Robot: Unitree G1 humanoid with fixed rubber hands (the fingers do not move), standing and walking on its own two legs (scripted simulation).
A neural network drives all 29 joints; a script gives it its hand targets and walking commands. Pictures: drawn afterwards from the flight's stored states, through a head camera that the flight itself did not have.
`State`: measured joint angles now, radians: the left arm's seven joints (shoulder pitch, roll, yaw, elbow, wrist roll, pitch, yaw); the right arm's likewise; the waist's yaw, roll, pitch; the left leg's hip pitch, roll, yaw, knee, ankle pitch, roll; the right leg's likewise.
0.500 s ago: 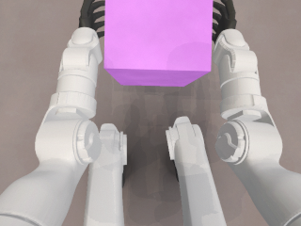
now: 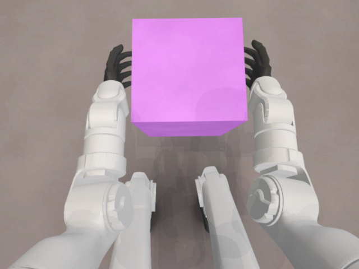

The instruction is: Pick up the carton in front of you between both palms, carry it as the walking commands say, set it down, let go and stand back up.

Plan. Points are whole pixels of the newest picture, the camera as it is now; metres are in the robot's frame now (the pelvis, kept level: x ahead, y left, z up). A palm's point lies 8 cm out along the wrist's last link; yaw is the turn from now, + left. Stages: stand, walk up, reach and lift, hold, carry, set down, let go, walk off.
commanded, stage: reach and lift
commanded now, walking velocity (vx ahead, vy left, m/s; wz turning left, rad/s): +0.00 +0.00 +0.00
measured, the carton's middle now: (185, 89) +0.49 -0.04 -0.13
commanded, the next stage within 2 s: hold in 1.96 s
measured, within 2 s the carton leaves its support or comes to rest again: neither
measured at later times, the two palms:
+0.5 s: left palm (73, 88) +0.41 +0.13 +0.10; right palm (301, 76) +0.41 -0.17 +0.11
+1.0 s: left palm out of the picture +0.37 +0.15 +0.24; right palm out of the picture +0.38 -0.15 +0.25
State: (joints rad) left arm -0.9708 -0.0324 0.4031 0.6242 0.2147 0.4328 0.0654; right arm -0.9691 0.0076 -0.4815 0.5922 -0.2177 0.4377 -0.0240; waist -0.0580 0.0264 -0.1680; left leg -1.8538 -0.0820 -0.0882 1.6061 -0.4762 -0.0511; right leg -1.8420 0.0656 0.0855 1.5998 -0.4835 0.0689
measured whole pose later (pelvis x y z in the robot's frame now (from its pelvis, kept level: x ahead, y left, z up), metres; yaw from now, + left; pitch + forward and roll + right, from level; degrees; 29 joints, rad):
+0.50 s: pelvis +0.05 +0.00 +0.15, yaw +0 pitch +25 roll +0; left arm -0.49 -0.13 0.33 0.58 0.19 0.34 0.05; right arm -0.50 0.12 -0.38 0.53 -0.21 0.36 -0.03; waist -0.04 0.02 -0.19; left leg -1.10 -0.05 -0.10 1.08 -0.41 -0.03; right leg -1.09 0.04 0.09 1.07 -0.42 0.04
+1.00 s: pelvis +0.08 +0.00 +0.23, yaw +0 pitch +1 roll +0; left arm -0.28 -0.16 0.27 0.41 0.24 0.56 0.02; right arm -0.30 0.15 -0.29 0.41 -0.26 0.55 -0.01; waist -0.01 0.01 -0.06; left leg -0.30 -0.03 -0.10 0.55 -0.26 -0.01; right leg -0.30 0.01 0.10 0.54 -0.26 0.03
